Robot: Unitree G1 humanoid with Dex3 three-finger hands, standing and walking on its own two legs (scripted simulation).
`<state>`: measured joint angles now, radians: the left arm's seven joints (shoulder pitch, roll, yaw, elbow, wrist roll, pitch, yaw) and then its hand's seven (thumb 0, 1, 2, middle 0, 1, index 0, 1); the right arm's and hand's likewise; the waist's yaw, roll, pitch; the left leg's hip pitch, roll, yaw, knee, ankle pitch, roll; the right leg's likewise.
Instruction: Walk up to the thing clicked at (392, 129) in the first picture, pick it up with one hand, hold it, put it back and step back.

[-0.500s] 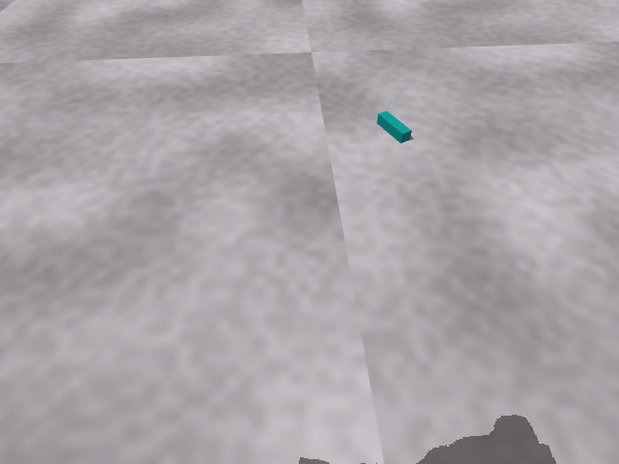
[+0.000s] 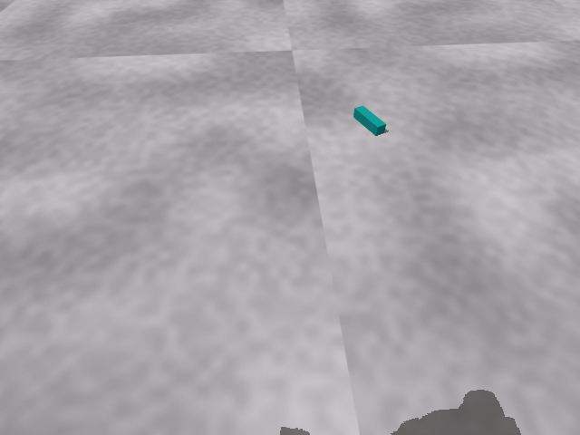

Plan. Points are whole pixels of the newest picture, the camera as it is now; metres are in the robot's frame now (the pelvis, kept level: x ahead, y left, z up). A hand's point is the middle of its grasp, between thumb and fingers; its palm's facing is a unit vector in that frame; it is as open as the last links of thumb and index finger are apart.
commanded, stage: stand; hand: left
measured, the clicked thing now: (369, 120) +1.89 -0.50 -0.75
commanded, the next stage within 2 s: walk up in 0.62 s
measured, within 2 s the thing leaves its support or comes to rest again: neither
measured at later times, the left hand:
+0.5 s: hand out of the picture +0.07 +0.25 -0.16, palm faces -0.03 -0.94 -0.34, open 7.4 cm
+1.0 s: hand (164, 376) +0.24 +0.22 -0.14, palm faces -0.21 -0.85 -0.49, open 7.4 cm
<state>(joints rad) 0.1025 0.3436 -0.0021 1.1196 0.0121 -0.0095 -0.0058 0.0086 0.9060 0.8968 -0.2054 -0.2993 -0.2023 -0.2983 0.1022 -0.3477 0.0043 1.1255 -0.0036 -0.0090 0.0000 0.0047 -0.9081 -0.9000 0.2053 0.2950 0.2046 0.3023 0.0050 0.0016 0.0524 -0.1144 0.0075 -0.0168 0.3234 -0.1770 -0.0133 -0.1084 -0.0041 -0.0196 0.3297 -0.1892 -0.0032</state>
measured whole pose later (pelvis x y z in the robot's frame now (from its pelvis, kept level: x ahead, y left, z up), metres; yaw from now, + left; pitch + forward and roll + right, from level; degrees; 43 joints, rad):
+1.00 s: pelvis +0.08 -0.06 -0.04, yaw -18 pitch -2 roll -1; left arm 0.25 0.46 0.13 0.93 0.02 -0.05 -0.08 0.01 0.91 0.90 -0.20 -0.30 -0.20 -0.30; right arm 0.16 -0.50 -0.11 0.94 -0.03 0.00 0.08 0.01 -0.91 -0.90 0.20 0.29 0.20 0.30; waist 0.04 0.10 0.01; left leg -0.23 0.13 0.06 1.01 -0.55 0.00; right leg -0.41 -0.07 -0.09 0.79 -0.35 0.00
